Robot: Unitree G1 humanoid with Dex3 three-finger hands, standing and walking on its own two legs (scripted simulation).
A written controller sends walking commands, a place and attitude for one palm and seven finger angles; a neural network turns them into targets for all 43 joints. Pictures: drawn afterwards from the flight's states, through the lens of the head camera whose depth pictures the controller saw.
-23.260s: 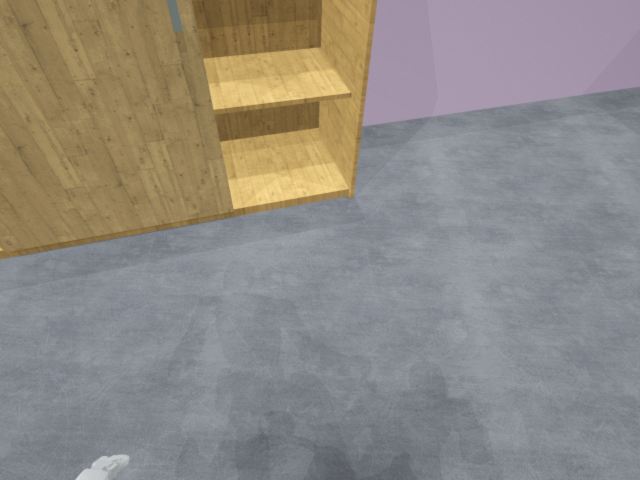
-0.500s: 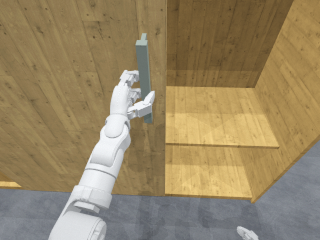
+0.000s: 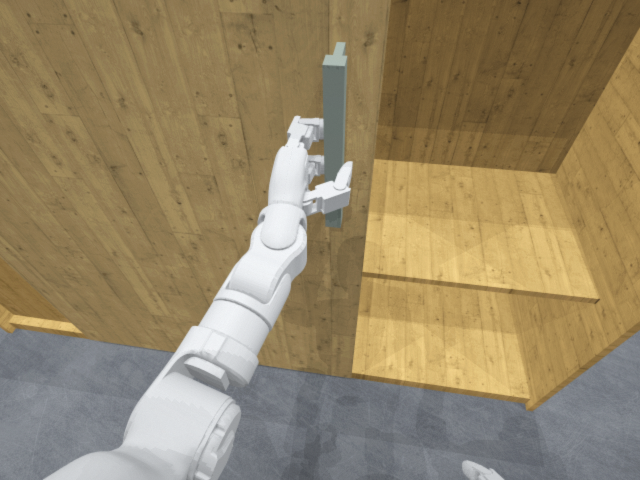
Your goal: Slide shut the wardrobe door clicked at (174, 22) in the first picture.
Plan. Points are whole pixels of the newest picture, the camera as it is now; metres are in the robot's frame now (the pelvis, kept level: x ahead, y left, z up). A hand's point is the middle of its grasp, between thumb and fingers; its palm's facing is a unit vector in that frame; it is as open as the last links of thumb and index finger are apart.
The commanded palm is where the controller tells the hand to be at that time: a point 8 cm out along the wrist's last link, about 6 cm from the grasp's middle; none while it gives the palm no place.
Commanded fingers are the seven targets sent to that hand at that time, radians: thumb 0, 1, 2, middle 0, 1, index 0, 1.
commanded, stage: tug the door sideways, standing still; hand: left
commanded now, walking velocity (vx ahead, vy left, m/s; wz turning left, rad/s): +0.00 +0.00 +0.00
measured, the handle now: (336, 146) +0.49 +0.01 +0.17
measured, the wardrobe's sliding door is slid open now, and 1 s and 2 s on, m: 0.53 0.49 0.28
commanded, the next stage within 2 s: step sideways, sliding the door along in 0.34 s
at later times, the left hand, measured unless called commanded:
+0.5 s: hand (366, 189) +0.42 -0.03 +0.16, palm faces -0.16 -0.98 -0.09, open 7.5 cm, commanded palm +0.40 +0.01 +0.15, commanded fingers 0.00 0.90 0.90 -0.45 -1.40 -0.45 -1.40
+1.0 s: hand (379, 190) +0.42 -0.04 +0.15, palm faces -0.17 -0.97 -0.15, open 7.2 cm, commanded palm +0.41 -0.03 +0.15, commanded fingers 0.00 0.90 0.90 -0.45 -1.40 -0.45 -1.40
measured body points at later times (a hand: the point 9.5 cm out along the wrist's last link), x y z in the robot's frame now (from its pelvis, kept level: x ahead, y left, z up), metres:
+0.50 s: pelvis -0.01 +0.00 +0.00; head +0.02 -0.01 +0.45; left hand +0.42 +0.03 +0.16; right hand +0.09 -0.22 -0.14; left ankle -0.03 +0.11 -0.73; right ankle -0.02 -0.10 -0.73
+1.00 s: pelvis -0.01 -0.07 +0.00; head +0.06 -0.08 +0.44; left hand +0.42 +0.01 +0.16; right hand +0.13 -0.32 -0.13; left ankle -0.01 +0.06 -0.71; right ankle +0.00 -0.12 -0.73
